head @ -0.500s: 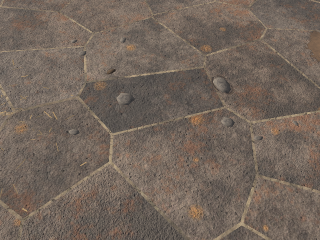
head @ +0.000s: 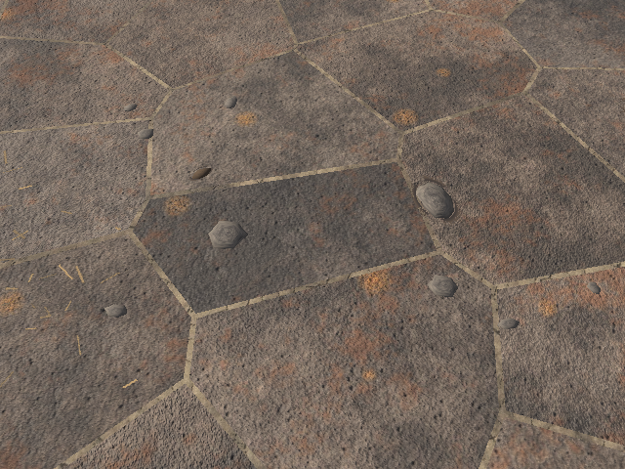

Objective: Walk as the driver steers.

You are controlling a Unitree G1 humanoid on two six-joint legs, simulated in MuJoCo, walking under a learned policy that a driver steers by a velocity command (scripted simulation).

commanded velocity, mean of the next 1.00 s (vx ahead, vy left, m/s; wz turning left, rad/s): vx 0.05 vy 0.00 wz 0.82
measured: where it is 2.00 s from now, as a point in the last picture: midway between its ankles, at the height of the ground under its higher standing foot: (246, 390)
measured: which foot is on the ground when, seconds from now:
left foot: up 0.00-0.26, down 0.28-0.70, up 0.72-1.00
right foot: down 0.00-0.28, up 0.30-0.68, down 0.70-1.00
